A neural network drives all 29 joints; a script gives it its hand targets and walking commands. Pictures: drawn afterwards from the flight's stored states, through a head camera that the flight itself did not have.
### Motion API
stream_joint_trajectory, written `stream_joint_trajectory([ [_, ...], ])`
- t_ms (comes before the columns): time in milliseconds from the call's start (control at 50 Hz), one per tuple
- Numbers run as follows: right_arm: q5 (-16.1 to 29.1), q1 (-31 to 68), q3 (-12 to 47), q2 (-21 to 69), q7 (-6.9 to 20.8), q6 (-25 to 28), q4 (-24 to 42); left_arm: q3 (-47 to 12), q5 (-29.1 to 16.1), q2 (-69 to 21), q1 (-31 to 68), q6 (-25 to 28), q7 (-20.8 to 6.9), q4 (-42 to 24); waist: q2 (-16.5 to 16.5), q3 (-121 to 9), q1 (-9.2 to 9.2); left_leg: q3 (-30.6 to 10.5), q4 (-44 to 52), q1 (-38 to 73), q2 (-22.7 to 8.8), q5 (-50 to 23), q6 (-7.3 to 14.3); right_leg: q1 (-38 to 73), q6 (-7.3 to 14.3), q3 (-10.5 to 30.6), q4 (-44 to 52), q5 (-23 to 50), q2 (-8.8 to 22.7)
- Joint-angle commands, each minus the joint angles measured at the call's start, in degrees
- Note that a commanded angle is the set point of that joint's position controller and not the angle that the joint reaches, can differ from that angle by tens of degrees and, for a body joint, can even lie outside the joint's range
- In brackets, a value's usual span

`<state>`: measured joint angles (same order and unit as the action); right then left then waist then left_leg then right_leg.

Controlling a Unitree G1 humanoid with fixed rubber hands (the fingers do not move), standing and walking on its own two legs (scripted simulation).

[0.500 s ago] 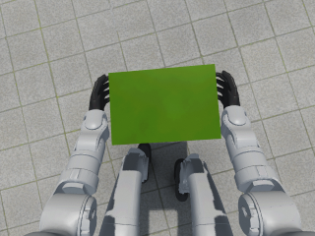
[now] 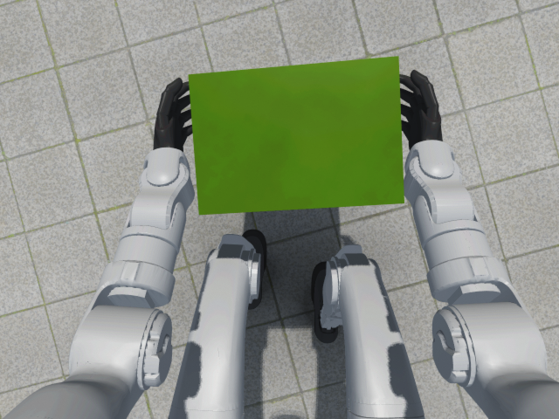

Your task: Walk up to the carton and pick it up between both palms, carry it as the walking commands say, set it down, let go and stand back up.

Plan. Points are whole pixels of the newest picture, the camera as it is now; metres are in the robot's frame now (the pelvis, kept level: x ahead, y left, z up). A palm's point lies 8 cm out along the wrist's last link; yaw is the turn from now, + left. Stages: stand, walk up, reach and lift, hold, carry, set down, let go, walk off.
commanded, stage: set down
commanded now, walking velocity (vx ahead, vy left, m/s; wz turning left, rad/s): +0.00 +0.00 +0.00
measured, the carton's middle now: (297, 149) +0.44 +0.00 -0.21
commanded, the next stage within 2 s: none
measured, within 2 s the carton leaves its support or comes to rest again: rests again in 1.66 s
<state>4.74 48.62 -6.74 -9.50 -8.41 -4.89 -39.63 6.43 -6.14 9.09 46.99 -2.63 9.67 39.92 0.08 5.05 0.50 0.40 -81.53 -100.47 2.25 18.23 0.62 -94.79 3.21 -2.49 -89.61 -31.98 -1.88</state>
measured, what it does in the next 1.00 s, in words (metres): lowers itself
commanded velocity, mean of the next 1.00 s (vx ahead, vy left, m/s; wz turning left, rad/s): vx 0.00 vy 0.00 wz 0.00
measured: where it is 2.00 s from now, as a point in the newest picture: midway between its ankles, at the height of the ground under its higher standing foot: (288, 299)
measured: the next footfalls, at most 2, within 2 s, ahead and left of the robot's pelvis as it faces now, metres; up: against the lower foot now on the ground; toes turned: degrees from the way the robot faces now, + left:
none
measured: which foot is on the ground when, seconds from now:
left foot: down 0.00-1.00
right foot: down 0.00-1.00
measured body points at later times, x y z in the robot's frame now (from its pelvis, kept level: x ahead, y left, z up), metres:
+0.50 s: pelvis -0.03 +0.00 -0.08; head +0.34 +0.00 +0.16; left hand +0.48 +0.17 -0.27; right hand +0.49 -0.16 -0.26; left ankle +0.15 +0.11 -0.53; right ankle +0.06 -0.09 -0.53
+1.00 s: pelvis -0.04 +0.00 -0.16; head +0.33 -0.01 +0.09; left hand +0.52 +0.17 -0.33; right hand +0.52 -0.17 -0.33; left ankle +0.15 +0.11 -0.53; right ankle +0.06 -0.09 -0.53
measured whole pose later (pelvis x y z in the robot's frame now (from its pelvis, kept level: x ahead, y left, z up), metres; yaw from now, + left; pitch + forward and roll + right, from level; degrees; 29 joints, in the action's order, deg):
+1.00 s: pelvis -0.04 +0.00 -0.16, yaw -1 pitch +29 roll +1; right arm 12.5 83.3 -4.3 -19.7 -9.2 -13.2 -55.3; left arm 12.1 -11.2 17.3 81.7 -13.3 8.2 53.5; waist 0.5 30.0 1.1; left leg 1.4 -112.5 -119.9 1.3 21.2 0.3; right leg -113.0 4.5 -4.1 -122.3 -37.8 -1.9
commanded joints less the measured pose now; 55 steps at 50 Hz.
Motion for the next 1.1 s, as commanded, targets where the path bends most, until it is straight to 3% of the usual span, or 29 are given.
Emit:
stream_joint_trajectory([
  [0,6.76,38.38,18.51,15.17,2.06,2.22,11.16,-11.18,-3.74,-17.99,33.00,0.99,0.57,-12.19,0.64,-72.81,6.16,-0.99,-2.46,41.21,3.48,-12.15,0.89,21.65,-2.59,6.48,8.51,14.46,-4.77],
  [40,7.50,39.47,19.07,15.90,1.89,1.53,11.13,-10.60,-4.03,-16.85,34.34,0.60,0.49,-12.61,1.89,-74.53,6.98,-0.18,-3.93,40.20,3.56,-11.84,0.99,22.44,-2.98,6.54,7.70,14.20,-4.61],
  [120,7.24,43.02,19.38,16.65,1.82,0.55,11.71,-11.23,-4.85,-18.47,37.47,-0.60,-0.14,-11.32,2.00,-75.25,6.08,-0.14,-6.32,37.36,3.67,-10.82,1.04,21.61,-2.85,6.32,5.42,13.62,-4.51],
  [160,7.65,46.09,19.65,17.43,1.60,-0.12,13.30,-10.78,-4.96,-18.06,41.42,-0.86,-0.33,-13.94,1.72,-77.94,6.94,0.65,-7.83,36.98,3.74,-11.57,1.08,21.86,-3.13,6.53,4.37,14.14,-4.60],
  [220,8.31,48.86,20.27,17.46,1.69,-1.02,12.62,-10.03,-5.06,-17.61,43.43,-1.78,-0.66,-12.74,2.39,-79.21,7.20,0.91,-9.60,35.47,3.62,-10.26,1.08,22.31,-3.14,6.48,2.96,13.28,-4.32],
  [260,9.20,51.10,21.02,18.08,1.48,-1.54,14.68,-10.07,-5.36,-17.13,45.88,-2.17,-0.49,-14.63,1.90,-85.06,8.27,1.11,-11.17,37.33,3.85,-12.44,1.01,24.72,-3.22,6.57,1.57,15.61,-4.47],
  [320,10.73,53.93,22.73,18.19,1.14,-2.05,17.63,-10.51,-6.52,-17.49,47.75,-2.94,-0.49,-16.36,2.42,-92.02,8.43,1.57,-13.59,38.64,4.00,-15.79,0.98,29.43,-3.10,6.98,-0.22,20.01,-4.36],
  [360,12.08,55.45,23.83,17.80,0.64,-2.65,19.00,-10.41,-7.23,-16.12,50.65,-3.26,-0.13,-19.93,2.61,-98.42,9.01,2.07,-15.39,40.68,3.88,-17.89,0.64,32.86,-3.26,6.88,-1.75,22.44,-4.27],
  [400,13.47,58.77,24.57,16.27,0.04,-3.13,24.01,-11.12,-8.50,-14.99,53.14,-3.78,0.24,-24.25,2.91,-107.01,8.43,2.09,-17.10,43.93,4.02,-20.64,0.47,37.41,-3.25,6.61,-3.36,25.51,-4.49],
  [440,15.26,61.12,25.98,14.59,-0.81,-3.98,28.90,-11.77,-9.96,-12.70,54.52,-4.95,0.88,-29.51,3.72,-116.68,8.60,2.33,-18.50,47.91,4.16,-23.17,0.18,44.78,-3.18,6.43,-4.95,29.51,-4.33],
  [460,16.68,63.09,26.25,12.38,-1.33,-4.60,30.91,-12.20,-10.50,-11.02,55.95,-5.98,1.31,-31.25,2.59,-121.03,9.28,2.54,-18.91,51.06,4.14,-23.13,-0.06,46.34,-3.05,5.95,-5.75,28.83,-4.25],
  [480,15.33,61.67,25.48,11.08,-1.46,-6.00,23.31,-13.08,-10.58,-11.55,54.45,-7.66,1.28,-25.52,1.52,-111.65,6.95,2.69,-18.82,48.91,3.70,-19.93,-0.42,41.11,-2.98,5.29,-4.56,24.18,-4.17],
  [500,15.52,62.19,26.50,12.36,-1.69,-6.34,27.05,-13.02,-10.88,-11.69,55.67,-7.73,0.91,-29.16,1.58,-111.85,7.09,2.99,-19.91,49.86,3.81,-23.37,-0.32,41.61,-3.10,5.68,-5.02,27.65,-4.25],
  [540,16.41,66.28,26.59,12.30,-1.48,-6.30,28.49,-13.28,-11.53,-10.37,60.56,-7.77,0.71,-32.64,0.62,-108.49,7.76,2.70,-20.36,48.07,3.34,-21.49,-0.12,37.18,-2.84,6.05,-5.88,24.22,-4.36],
  [580,16.21,66.59,25.57,13.25,-0.98,-6.38,23.60,-12.46,-11.22,-10.81,62.73,-7.63,0.70,-27.93,-0.99,-101.28,7.60,2.23,-20.26,45.91,2.92,-18.33,0.09,30.37,-2.51,5.89,-6.43,19.66,-3.88],
  [600,15.34,68.08,24.89,12.10,-0.44,-6.42,19.13,-11.30,-10.60,-11.05,62.01,-7.72,0.41,-20.41,-0.62,-93.85,7.63,1.74,-20.08,42.17,2.57,-14.28,0.19,25.08,-2.36,5.97,-6.50,15.09,-3.37],
  [620,14.51,69.29,24.16,12.28,0.24,-6.59,15.13,-11.63,-10.95,-11.00,65.67,-7.38,0.07,-19.75,-1.83,-89.81,6.64,1.18,-19.93,40.09,2.45,-11.42,0.17,20.83,-2.00,5.81,-7.26,12.19,-3.10],
  [660,12.67,71.14,22.58,13.13,2.20,-6.50,6.23,-10.15,-9.80,-13.54,67.04,-7.62,-1.00,-8.94,-2.42,-78.73,5.69,0.16,-19.85,35.11,2.08,-4.79,0.37,13.45,-1.31,6.03,-7.76,5.75,-2.45],
  [700,10.68,72.15,20.61,15.21,4.82,-6.25,-1.23,-8.75,-8.74,-17.01,69.25,-7.28,-2.18,-3.05,-2.66,-71.76,4.90,-0.84,-20.03,32.16,2.09,-0.75,0.66,7.37,-0.46,5.78,-9.35,1.35,-2.56],
  [740,9.25,74.60,18.97,21.50,7.90,-5.75,-5.43,-7.09,-7.45,-22.49,73.04,-6.47,-4.02,0.28,-2.21,-71.04,5.27,-0.75,-21.88,31.38,2.19,-0.89,0.87,5.00,-0.03,5.85,-11.03,0.93,-2.96],
  [780,9.08,77.61,18.55,28.28,10.74,-5.32,-4.86,-6.61,-6.81,-27.92,77.30,-5.71,-5.83,0.08,-1.05,-74.69,5.64,-0.51,-24.40,31.86,2.36,-3.38,1.11,4.53,0.19,5.58,-13.12,2.57,-3.89],
  [800,9.36,78.92,18.93,30.68,11.54,-4.95,-3.70,-6.43,-6.39,-30.56,77.85,-5.43,-6.53,-0.27,-0.65,-77.65,6.67,-0.38,-25.46,33.19,2.62,-6.03,1.19,5.49,0.11,5.05,-14.51,4.48,-4.26],
  [900,9.46,79.80,18.91,34.51,14.70,-5.37,-3.52,-7.41,-4.77,-35.68,79.27,-6.66,-8.92,-1.46,-0.84,-79.94,7.79,0.77,-29.09,35.46,2.83,-9.45,0.99,2.62,0.05,3.73,-17.35,6.51,-5.14],
  [920,10.22,81.90,20.53,34.73,14.99,-5.20,-0.16,-7.73,-4.93,-36.59,77.85,-7.07,-9.35,-0.51,-0.20,-81.91,8.56,1.02,-30.01,36.41,2.92,-11.04,1.14,4.25,-0.33,3.56,-18.13,8.03,-4.99],
  [960,12.06,82.83,22.56,36.37,15.32,-5.37,1.84,-8.86,-5.57,-35.98,79.86,-7.08,-9.67,-4.94,0.72,-86.47,9.55,1.85,-32.06,36.90,2.66,-13.68,1.16,6.37,-0.71,3.77,-19.34,11.28,-5.17],
  [1020,14.68,87.10,26.63,36.85,14.12,-4.99,8.92,-11.19,-8.92,-36.14,80.95,-6.79,-9.64,-9.43,2.80,-95.13,9.78,2.65,-35.04,36.52,2.80,-18.18,1.21,12.97,-1.42,4.35,-21.08,17.41,-5.13],
  [1080,13.32,86.96,27.28,36.24,12.84,-5.13,8.86,-9.91,-9.67,-36.33,77.59,-7.45,-10.70,-4.81,6.73,-92.32,8.71,3.45,-37.24,30.11,2.92,-17.46,1.11,16.32,-2.03,5.42,-21.04,19.95,-4.80],
])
